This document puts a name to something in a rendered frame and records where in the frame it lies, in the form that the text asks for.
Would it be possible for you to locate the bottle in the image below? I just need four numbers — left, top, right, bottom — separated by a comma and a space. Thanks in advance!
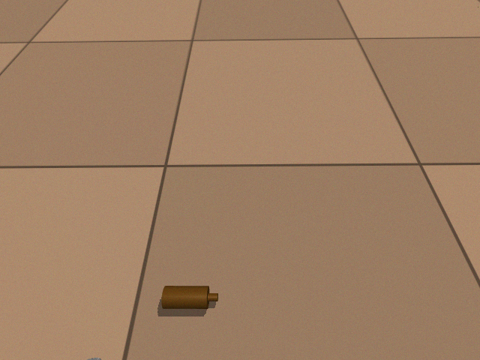
161, 286, 218, 309

